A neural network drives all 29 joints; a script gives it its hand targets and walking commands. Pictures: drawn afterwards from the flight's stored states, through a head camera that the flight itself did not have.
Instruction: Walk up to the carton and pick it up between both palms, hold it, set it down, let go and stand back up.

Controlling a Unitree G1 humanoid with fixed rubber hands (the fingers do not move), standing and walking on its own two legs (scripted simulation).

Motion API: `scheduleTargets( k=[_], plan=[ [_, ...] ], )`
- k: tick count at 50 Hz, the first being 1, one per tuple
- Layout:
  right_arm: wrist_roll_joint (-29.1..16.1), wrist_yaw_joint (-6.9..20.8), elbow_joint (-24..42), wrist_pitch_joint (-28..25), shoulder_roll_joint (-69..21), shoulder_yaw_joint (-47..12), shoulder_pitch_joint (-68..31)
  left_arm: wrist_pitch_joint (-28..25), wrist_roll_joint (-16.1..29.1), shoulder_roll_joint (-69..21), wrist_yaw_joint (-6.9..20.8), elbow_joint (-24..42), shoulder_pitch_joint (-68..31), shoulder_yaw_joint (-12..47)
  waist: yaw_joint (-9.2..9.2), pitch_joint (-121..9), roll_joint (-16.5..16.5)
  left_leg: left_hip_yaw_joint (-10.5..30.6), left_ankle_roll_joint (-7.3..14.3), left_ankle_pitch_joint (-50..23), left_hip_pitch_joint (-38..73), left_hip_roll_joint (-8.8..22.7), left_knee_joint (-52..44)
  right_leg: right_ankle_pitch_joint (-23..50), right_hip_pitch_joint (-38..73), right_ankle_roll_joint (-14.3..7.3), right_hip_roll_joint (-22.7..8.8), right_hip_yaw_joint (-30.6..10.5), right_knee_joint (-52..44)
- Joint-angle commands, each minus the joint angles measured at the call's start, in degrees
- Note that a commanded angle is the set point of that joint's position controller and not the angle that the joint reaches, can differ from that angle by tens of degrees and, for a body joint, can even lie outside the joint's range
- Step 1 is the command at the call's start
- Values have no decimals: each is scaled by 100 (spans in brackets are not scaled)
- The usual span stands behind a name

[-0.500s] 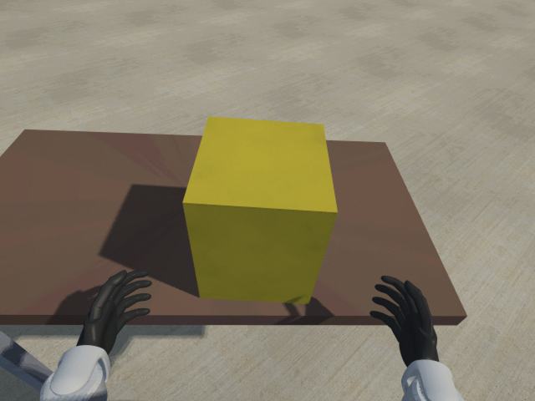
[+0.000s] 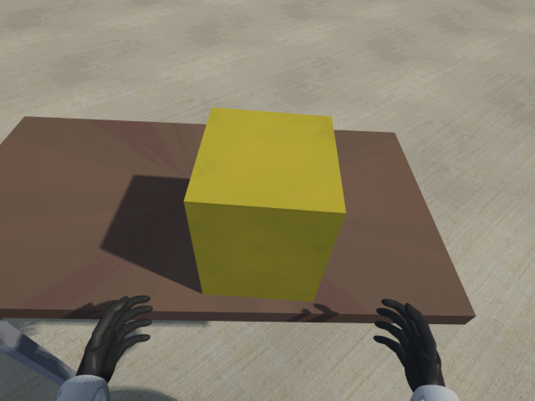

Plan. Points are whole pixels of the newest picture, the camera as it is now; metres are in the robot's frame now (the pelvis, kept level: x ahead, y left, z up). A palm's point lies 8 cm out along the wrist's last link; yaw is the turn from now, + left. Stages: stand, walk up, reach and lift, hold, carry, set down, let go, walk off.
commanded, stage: set down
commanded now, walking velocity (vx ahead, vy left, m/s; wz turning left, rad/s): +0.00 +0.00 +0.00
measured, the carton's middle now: (264, 208) +0.42 +0.04 +0.05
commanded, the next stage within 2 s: let go in 1.22 s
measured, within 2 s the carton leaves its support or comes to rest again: neither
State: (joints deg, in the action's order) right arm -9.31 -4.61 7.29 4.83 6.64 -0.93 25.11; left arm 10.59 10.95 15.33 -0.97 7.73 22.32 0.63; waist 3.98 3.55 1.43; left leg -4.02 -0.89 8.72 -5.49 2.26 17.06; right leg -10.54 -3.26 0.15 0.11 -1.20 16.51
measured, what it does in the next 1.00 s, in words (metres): stands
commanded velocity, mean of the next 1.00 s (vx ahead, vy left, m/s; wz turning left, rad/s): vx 0.00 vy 0.00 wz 0.00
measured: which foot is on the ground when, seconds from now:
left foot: down 0.00-1.00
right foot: down 0.00-1.00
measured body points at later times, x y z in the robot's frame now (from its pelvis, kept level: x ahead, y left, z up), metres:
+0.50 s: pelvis +0.01 +0.00 +0.00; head +0.02 +0.01 +0.45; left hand +0.17 +0.23 -0.03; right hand +0.19 -0.20 -0.02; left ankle +0.01 +0.13 -0.75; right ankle -0.01 -0.12 -0.75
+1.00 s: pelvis +0.00 +0.00 +0.00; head +0.01 +0.02 +0.45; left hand +0.17 +0.23 -0.07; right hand +0.18 -0.21 -0.06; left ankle +0.01 +0.13 -0.75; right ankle -0.01 -0.12 -0.75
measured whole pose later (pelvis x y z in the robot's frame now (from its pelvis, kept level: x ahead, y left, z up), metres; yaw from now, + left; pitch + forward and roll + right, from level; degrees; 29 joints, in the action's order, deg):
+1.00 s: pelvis +0.00 +0.00 +0.00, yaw +0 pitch -3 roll +0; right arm -1.8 -0.4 -25.7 -6.8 8.7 0.5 15.6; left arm 6.2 3.1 12.5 -0.9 -19.4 15.6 1.3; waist 1.6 4.6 1.5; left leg -3.7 -0.6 9.9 -5.2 1.9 18.6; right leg -11.4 -2.8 0.5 -0.1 -1.4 17.6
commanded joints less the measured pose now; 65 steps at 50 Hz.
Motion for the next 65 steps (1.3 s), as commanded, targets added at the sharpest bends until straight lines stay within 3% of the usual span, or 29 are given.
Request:
scheduleTargets(
  k=[1, 2, 3, 8, 9, 12, 13, 16, 17, 18, 25, 31, 34, 35, 37, 39, 43, 47, 48, 49, 50, 51, 53, 54, 55, 57, 58, 60, 65],
  plan=[
    [-16, 10, 945, -376, 401, 110, -130, -359, -64, 659, 5, 1080, -244, -405, 71, -587, -326, -7, -93, -1244, 870, -217, -17, 139, -648, -128, 100, -9, -534],
    [27, 16, 557, -349, 298, 22, -102, -292, -154, 563, 54, 338, -116, -377, -4, -283, -249, -21, -89, -1198, 892, -256, 11, 91, -771, -100, 95, -47, -559],
    [18, 22, 727, -434, 415, 107, -158, -328, -145, 619, 2, 813, -206, -323, -18, -453, -415, -21, -130, -1333, 950, -271, 37, 242, -765, -110, 113, 5, -576],
    [25, 8, 572, -576, 407, -65, 143, -381, -190, 634, 104, 320, 252, -471, 112, -409, -297, -44, -151, -1909, 1103, -307, 126, 870, -640, -53, 81, -43, -588],
    [33, -32, 553, -662, 434, -37, 137, -414, -114, 598, 151, 296, 239, -361, -64, -424, -84, -22, -149, -2009, 1194, -326, 200, 1041, -594, 18, 119, -2, -560],
    [94, 76, 426, -824, 519, 18, 166, -653, -170, 542, 111, 484, 174, -319, -50, -641, -59, 79, -156, -2240, 1268, -307, 250, 1171, -584, -26, 187, 51, -500],
    [193, 104, -420, -702, 494, -15, 76, -531, -305, 425, 140, -271, 86, -311, -119, -254, -283, 0, -193, -2009, 1242, -321, 174, 753, -877, -61, 151, 15, -599],
    [81, 40, 215, -962, 478, 24, 211, -859, -131, 701, 127, 552, 78, -369, -61, -699, -174, 65, -168, -2133, 1209, -314, 275, 1257, -588, 26, 94, -2, -468],
    [294, 88, -766, -842, 497, 4, 276, -713, -333, 466, 169, -375, 261, -300, -209, -279, -322, 58, -247, -2148, 1334, -324, 227, 1112, -811, -52, 145, 33, -547],
    [139, 74, -578, -940, 471, -126, 276, -758, -351, 517, 195, -358, 322, -349, -94, -408, -254, 62, -211, -2308, 1276, -363, 258, 1249, -586, -40, 100, -32, -570],
    [274, 294, -662, -1204, 558, 244, -242, -886, -304, 399, -17, -87, -188, -74, -229, -528, -408, 116, -211, -1675, 1017, -198, 90, 526, -698, -187, 188, 149, -520],
    [599, 189, -1536, -1027, 394, 147, -553, -718, -437, 490, 129, -1438, -486, -322, -196, -107, 106, -60, -48, -799, 788, -306, -10, 58, -721, -17, 13, 19, -638],
    [516, 203, -1273, -1147, 369, 97, -719, -759, -385, 477, 84, -1171, -690, -248, -133, -454, -97, -88, -40, -951, 781, -335, 81, 261, -627, -52, 9, 35, -536],
    [721, 233, -2015, -1098, 500, 180, -803, -636, -591, 354, 123, -1951, -696, -272, -169, -90, -149, -123, -83, -832, 786, -300, 25, 97, -787, -47, 32, 56, -507],
    [500, 367, -2007, -1247, 697, 304, -753, -717, -688, 237, -83, -923, -570, -175, -112, -463, -690, 1, -275, -1338, 988, -205, 68, 314, -702, -164, 152, 186, -377],
    [688, 332, -2368, -1237, 611, 363, -953, -622, -685, 257, -19, -1654, -786, -101, -307, -349, -374, -53, -171, -1009, 982, -228, 97, 206, -780, -129, 88, 145, -428],
    [635, 338, -2040, -1351, 635, 287, -966, -696, -643, 375, -20, -1453, -793, -248, -203, -494, -24, -49, -113, -1210, 936, -253, 151, 509, -677, -66, 62, 126, -430],
    [848, 399, -3035, -1303, 702, 323, -1177, -535, -849, 93, 25, -2455, -900, -38, -335, -118, -192, -28, -161, -830, 958, -234, 87, 114, -882, -119, 114, 185, -466],
    [711, 417, -2575, -1406, 766, 313, -1124, -664, -807, 200, -45, -1687, -957, -152, -182, -483, -193, -52, -172, -1083, 1013, -237, 129, 296, -751, -103, 109, 176, -392],
    [813, 491, -3313, -1336, 820, 337, -1299, -507, -1039, 9, -49, -2352, -1023, -142, -167, -264, -412, -56, -236, -1045, 1099, -199, 128, 64, -908, -159, 117, 190, -386],
    [618, 527, -2563, -1461, 965, 397, -1293, -659, -827, 119, -150, -1377, -944, -142, -45, -635, -341, -66, -243, -1368, 1083, -175, 144, 402, -744, -182, 205, 240, -305],
    [800, 596, -3491, -1376, 1009, 433, -1355, -538, -1043, -71, -154, -2031, -979, -95, -97, -328, -627, 2, -332, -1102, 984, -120, 49, 20, -817, -237, 252, 290, -254],
    [717, 559, -2649, -1493, 1038, 451, -1332, -567, -790, 91, -147, -1686, -883, -91, -87, -509, -31, -67, -213, -1456, 1027, -166, 189, 475, -769, -185, 197, 216, -312],
    [858, 583, -3513, -1412, 967, 402, -1447, -416, -998, -25, -86, -2513, -987, -76, -271, -269, -210, -100, -193, -1144, 969, -232, 185, 304, -877, -158, 174, 211, -354],
    [721, 557, -2866, -1569, 902, 350, -1441, -570, -823, 155, -121, -1835, -1042, -122, -112, -629, -91, -111, -149, -1333, 919, -224, 223, 546, -709, -127, 183, 205, -274],
    [755, 540, -3160, -1596, 943, 380, -1470, -568, -850, 209, -83, -2003, -1081, -146, -210, -519, 15, -116, -136, -1334, 1081, -230, 283, 549, -894, -81, 167, 208, -296],
    [885, 566, -3767, -1496, 890, 286, -1542, -434, -1024, 23, -3, -2845, -1140, -120, -269, -226, -60, -115, -132, -1056, 971, -260, 235, 373, -883, -96, 135, 208, -337],
    [779, 510, -3284, -1569, 896, 286, -1526, -443, -962, 258, -23, -2194, -1254, -224, -179, -575, 64, -104, -48, -892, 995, -248, 228, 314, -817, -40, 105, 268, -299],
    [903, 579, -3954, -1667, 1045, 438, -1748, -483, -986, 158, -53, -2287, -1396, -59, -257, -411, -321, -108, -154, -866, 1021, -189, 254, 180, -1040, -117, 152, 277, -206]
  ],
)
